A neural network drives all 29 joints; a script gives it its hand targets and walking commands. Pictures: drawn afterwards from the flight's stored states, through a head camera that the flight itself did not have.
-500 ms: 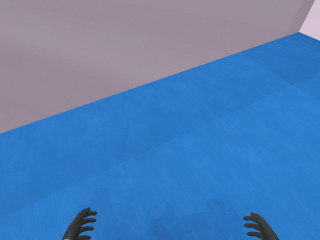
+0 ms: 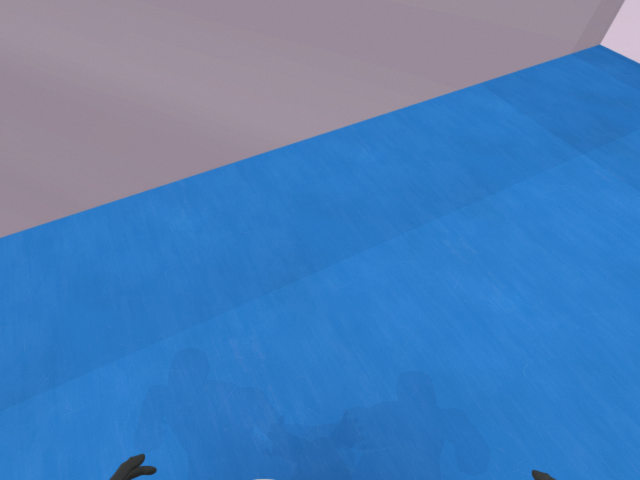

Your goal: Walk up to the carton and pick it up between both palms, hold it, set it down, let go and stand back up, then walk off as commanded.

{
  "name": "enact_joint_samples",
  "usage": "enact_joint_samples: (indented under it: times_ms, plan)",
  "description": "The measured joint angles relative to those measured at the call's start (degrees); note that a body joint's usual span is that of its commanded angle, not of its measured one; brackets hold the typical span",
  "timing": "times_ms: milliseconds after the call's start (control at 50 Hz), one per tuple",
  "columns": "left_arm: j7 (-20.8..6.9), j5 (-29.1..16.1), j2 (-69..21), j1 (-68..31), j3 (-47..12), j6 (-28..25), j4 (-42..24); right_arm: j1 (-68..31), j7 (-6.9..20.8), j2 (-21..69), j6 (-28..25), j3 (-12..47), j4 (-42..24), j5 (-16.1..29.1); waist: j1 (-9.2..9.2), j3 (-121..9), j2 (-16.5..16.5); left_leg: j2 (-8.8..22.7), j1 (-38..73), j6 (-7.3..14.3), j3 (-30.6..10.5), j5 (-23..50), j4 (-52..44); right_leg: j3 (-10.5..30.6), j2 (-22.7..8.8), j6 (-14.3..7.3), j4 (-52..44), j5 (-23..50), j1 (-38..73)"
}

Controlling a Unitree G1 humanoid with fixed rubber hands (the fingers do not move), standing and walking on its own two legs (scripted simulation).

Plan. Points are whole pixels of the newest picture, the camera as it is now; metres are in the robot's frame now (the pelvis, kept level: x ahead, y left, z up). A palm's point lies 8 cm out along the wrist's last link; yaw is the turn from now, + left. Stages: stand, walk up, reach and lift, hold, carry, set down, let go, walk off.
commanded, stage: stand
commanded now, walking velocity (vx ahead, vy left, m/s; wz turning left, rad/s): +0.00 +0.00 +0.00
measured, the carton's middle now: out of the picture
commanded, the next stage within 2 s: none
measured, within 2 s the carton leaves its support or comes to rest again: neither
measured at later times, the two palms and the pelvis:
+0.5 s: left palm out of the picture +0.07 +0.30 -0.09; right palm out of the picture +0.08 -0.27 -0.09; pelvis -0.01 +0.01 +0.03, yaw +0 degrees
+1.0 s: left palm out of the picture +0.05 +0.29 -0.09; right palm out of the picture +0.07 -0.28 -0.09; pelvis -0.01 +0.00 +0.03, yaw +1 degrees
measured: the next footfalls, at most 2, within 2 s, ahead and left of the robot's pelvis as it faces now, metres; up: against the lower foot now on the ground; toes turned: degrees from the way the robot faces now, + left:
none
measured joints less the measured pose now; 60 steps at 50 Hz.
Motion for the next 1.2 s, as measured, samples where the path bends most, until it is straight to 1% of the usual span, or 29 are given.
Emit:
enact_joint_samples:
  times_ms: [140,300,380,480,640,780,940,1020,1140,1200]
  plan:
    - [-0.27,0.04,-0.01,-0.6,-0.39,-0.13,3.02,-1.56,0.04,-0.18,-0.26,0.07,2.39,0.26,0.59,-0.59,0.03,-0.19,2.34,0.26,0.33,1.72,-3.57,0.3,-0.19,0.35,-3.76,1.9,2.34]
    - [-0.05,-0.14,0.82,-0.5,-0.57,-0.37,6.24,-2.07,0.24,0.04,-0.2,0.07,5.35,0.52,0.38,-1.09,-0.1,-0.68,5.0,0.55,0.46,4.41,-8.5,0.38,-0.66,0.7,-8.71,4.54,5.08]
    - [-0.2,-0.29,0.9,-0.73,-0.77,-0.23,7.11,-2.04,0.04,0.23,-0.07,0.34,7.05,0.63,0.78,-1.22,-0.09,-0.95,6.5,0.62,0.59,6.03,-11.4,0.49,-0.93,0.87,-11.34,6.05,6.44]
    - [-0.59,-0.01,0.42,-1.26,-0.69,-0.18,8.65,-2.68,0.04,0.52,-0.47,0.13,8.78,0.71,0.66,-1.22,0.19,-1.24,8.45,0.61,0.36,8.27,-15.09,0.22,-1.21,0.98,-14.97,8.12,8.49]
    - [-0.69,0.27,0.06,-1.66,-0.55,-0.32,10.73,-3.7,0.12,0.73,-0.65,-0.02,9.72,0.91,0.47,-1.33,0.27,-1.35,10.48,0.35,0.29,11.3,-19.93,0.12,-1.31,0.89,-19.04,10.69,10.2]
    - [-0.67,0.42,-0.46,-1.29,-0.57,-1.09,11.41,-3.67,0.36,0.42,-0.49,-0.21,11.01,0.64,0.51,-1.77,0.56,-1.15,10.97,0.18,0.12,12.52,-21.85,-0.06,-1.09,0.73,-21.17,11.98,10.82]
    - [-0.69,0.38,-0.44,-1.62,-0.63,-0.72,11.91,-3.22,0.75,0.26,-0.72,-0.36,11.68,0.75,0.31,-2.12,0.25,-1.02,10.98,-0.04,-0.09,13.01,-22.5,-0.28,-0.96,0.57,-21.88,12.46,10.92]
    - [-0.74,0.58,0.2,-1.56,-0.46,-0.81,12.0,-3.05,0.68,0.37,-0.59,-0.27,11.69,0.7,-0.02,-1.93,0.05,-0.97,10.86,-0.1,-0.24,13.2,-22.69,-0.43,-0.91,0.48,-22.07,12.59,10.83]
    - [-0.78,0.28,0.52,-1.36,-0.32,-0.9,11.8,-2.73,0.45,0.14,-0.23,-0.23,12.21,0.9,0.16,-1.78,0.22,-0.79,10.98,-0.16,-0.06,13.37,-23.2,-0.25,-0.73,0.46,-22.89,13.04,11.01]
    - [-0.69,0.46,0.66,-1.2,-0.34,-0.97,12.07,-2.75,0.56,0.17,-0.39,-0.22,12.36,0.76,-0.07,-1.91,0.19,-0.76,10.97,-0.18,-0.04,13.31,-23.21,-0.23,-0.7,0.44,-22.95,13.0,11.02]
